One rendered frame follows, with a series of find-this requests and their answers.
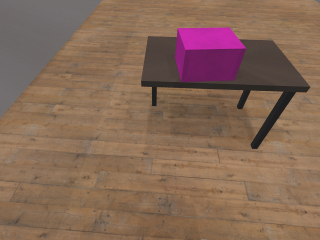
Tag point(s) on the carton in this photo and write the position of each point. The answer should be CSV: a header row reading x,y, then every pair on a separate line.
x,y
208,54

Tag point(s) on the table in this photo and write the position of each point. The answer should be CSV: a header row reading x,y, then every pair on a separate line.
x,y
264,67

